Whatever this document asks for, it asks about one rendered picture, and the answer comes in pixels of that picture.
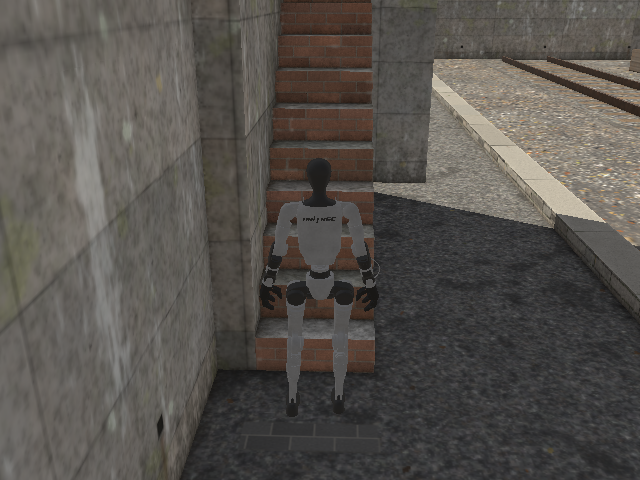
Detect stairs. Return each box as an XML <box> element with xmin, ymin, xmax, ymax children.
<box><xmin>255</xmin><ymin>0</ymin><xmax>375</xmax><ymax>373</ymax></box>

